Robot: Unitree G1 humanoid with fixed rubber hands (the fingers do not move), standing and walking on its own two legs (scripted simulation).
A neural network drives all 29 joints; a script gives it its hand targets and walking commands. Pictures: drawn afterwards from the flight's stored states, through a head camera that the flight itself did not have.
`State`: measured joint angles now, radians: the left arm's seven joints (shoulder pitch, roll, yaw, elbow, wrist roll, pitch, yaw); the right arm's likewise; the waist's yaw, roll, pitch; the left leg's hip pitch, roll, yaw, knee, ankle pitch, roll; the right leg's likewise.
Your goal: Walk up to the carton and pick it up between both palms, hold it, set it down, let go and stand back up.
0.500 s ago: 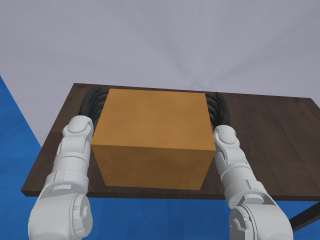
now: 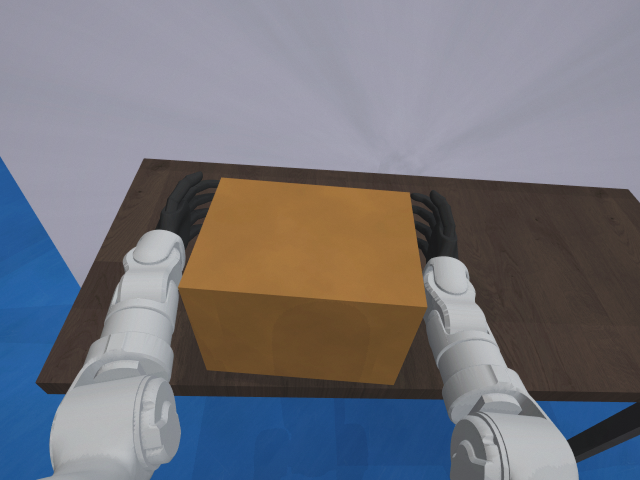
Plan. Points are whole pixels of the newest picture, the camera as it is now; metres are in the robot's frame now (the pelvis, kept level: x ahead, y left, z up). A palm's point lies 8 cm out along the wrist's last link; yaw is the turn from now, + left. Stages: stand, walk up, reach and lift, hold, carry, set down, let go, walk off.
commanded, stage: set down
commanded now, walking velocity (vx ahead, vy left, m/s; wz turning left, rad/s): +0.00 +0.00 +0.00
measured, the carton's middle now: (307, 281) +0.37 +0.01 +0.06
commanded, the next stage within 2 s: none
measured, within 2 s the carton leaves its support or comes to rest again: rests again in 1.94 s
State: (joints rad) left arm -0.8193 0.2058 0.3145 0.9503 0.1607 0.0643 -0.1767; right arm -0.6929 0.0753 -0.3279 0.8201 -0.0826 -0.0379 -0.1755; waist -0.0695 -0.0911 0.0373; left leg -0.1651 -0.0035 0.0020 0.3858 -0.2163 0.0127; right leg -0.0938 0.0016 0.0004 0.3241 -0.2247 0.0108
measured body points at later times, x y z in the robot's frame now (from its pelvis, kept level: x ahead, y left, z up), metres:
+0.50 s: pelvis +0.00 +0.00 +0.00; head +0.03 +0.04 +0.45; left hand +0.44 +0.17 +0.08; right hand +0.39 -0.16 +0.09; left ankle -0.01 +0.11 -0.75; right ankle -0.03 -0.13 -0.75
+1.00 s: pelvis +0.00 +0.00 +0.00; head +0.04 +0.04 +0.45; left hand +0.44 +0.17 +0.07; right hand +0.39 -0.17 +0.07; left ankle -0.01 +0.11 -0.75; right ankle -0.03 -0.13 -0.75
